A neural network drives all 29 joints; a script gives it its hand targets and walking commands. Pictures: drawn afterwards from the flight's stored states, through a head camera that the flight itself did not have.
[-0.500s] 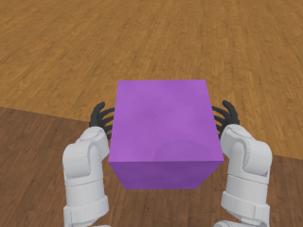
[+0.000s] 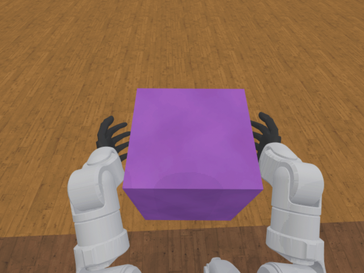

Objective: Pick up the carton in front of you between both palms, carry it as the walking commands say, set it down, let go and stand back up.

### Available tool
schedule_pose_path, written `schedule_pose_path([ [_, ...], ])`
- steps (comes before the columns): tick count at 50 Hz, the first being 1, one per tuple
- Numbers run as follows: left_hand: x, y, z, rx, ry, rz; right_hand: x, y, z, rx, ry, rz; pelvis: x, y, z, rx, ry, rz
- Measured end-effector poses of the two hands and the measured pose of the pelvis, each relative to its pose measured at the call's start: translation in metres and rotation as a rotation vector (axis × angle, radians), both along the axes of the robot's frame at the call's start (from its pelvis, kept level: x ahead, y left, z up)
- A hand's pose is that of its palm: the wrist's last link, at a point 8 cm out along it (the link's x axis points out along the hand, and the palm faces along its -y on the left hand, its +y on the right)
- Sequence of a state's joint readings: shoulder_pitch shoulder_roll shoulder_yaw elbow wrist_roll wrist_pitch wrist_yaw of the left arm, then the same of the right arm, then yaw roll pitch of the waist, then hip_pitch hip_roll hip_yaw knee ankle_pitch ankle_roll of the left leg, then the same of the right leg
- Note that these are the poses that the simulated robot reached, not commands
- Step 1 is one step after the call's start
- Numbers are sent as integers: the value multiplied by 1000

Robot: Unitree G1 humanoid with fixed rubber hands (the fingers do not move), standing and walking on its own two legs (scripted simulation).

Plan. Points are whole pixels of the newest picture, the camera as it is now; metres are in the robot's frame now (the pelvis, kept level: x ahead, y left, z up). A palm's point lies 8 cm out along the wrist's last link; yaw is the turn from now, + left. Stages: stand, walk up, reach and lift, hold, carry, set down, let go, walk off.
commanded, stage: carry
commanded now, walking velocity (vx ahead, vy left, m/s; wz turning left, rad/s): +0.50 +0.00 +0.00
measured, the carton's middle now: (189, 161) +0.36 -0.04 +0.07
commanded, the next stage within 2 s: none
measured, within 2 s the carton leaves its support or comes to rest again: neither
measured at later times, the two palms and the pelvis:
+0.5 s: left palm (94, 54) +0.68 +0.18 +0.17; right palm (205, 48) +0.67 -0.13 +0.17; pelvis +0.34 +0.03 +0.03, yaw +0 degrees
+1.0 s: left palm (93, 7) +0.98 +0.22 +0.19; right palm (175, 2) +1.02 -0.08 +0.19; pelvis +0.68 +0.03 +0.07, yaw +0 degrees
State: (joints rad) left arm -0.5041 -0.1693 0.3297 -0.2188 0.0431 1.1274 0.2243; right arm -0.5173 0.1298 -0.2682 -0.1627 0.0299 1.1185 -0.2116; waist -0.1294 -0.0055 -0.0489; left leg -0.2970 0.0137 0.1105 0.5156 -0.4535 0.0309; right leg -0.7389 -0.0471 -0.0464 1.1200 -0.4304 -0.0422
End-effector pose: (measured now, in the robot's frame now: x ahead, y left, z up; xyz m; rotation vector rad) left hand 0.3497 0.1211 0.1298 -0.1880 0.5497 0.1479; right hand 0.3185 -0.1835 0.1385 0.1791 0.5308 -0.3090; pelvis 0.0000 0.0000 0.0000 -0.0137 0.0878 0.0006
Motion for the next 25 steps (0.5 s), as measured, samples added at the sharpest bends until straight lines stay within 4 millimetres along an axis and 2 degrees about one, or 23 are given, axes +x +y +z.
schedule_pose_path([
  [4,52,7,13,45,-40,33,67,5,9,13,-37,47,63,-8,0,-20,0,5],
  [7,89,17,11,78,-26,80,123,14,5,-17,-19,115,109,-17,-7,-47,-13,14],
  [11,120,32,2,19,61,110,182,35,-2,4,71,175,154,-22,9,-29,-7,5],
  [15,159,51,12,10,57,155,230,53,7,50,70,160,198,-15,26,-13,3,3],
  [20,235,65,35,26,3,125,292,62,22,6,15,115,267,5,33,-8,11,-3],
  [23,292,64,39,24,-49,64,328,61,35,-25,-34,75,311,22,25,26,-7,-10],
  [25,326,61,38,52,-27,33,347,56,36,-36,-12,48,336,31,29,22,-8,-8],
])
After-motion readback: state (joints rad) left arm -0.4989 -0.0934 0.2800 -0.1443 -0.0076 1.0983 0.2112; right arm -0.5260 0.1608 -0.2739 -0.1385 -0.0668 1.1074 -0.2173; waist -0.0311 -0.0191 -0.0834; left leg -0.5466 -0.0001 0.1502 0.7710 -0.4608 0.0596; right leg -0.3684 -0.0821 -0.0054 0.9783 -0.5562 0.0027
